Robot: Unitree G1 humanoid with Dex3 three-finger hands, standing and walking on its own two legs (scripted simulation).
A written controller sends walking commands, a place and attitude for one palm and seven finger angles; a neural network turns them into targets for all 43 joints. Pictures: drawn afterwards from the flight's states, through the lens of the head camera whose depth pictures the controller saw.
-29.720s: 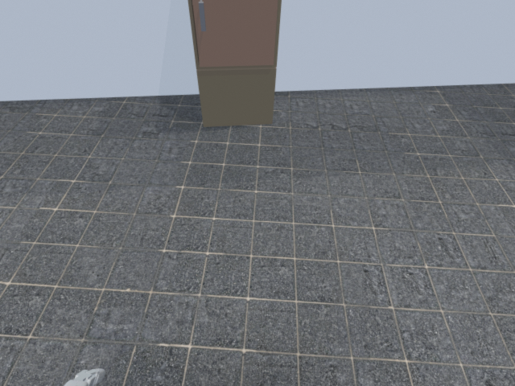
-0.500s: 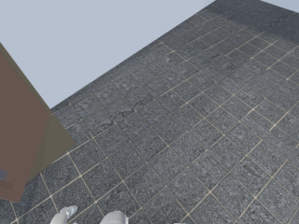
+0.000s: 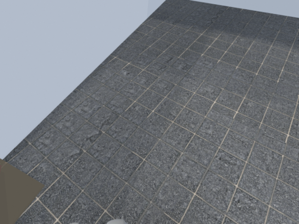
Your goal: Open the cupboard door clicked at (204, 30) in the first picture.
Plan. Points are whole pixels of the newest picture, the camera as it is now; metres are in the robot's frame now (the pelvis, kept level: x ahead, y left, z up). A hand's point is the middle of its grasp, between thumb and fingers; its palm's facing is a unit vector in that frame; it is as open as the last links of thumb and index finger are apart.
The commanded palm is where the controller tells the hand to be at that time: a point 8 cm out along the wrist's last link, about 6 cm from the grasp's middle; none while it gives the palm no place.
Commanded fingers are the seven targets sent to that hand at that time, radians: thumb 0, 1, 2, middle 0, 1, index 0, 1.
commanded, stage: walk to a spot facing it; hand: left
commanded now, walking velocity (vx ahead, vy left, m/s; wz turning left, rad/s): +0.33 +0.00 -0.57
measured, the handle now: out of the picture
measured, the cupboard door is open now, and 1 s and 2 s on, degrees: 44 44 44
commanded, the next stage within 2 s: turn to face it in 1.12 s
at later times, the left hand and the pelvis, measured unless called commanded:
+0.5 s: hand (116, 158) +0.34 +0.15 -0.14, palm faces -0.28 -0.94 -0.20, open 7.4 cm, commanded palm none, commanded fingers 0.00 0.90 0.90 -0.20 -0.30 -0.20 -0.30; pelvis +0.19 -0.02 +0.01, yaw -17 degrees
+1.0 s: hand (142, 135) +0.47 +0.07 -0.19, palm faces -0.37 -0.92 -0.15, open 7.3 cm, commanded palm none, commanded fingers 0.00 0.90 0.90 -0.20 -0.30 -0.20 -0.30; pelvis +0.42 -0.11 -0.01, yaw -25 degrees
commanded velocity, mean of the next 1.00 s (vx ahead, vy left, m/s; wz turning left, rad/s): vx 0.36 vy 0.00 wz -0.30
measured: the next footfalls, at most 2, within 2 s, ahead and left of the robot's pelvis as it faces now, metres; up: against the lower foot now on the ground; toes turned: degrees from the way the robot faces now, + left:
left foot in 0.24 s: +0.23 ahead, +0.13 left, +0.00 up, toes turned -6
right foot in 0.58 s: +0.29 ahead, -0.18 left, +0.00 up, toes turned -26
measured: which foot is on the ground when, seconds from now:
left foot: up 0.00-0.22, down 0.24-0.58, up 0.60-0.92, down 0.94-1.00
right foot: down 0.00-0.24, up 0.26-0.56, down 0.58-0.94, up 0.96-1.00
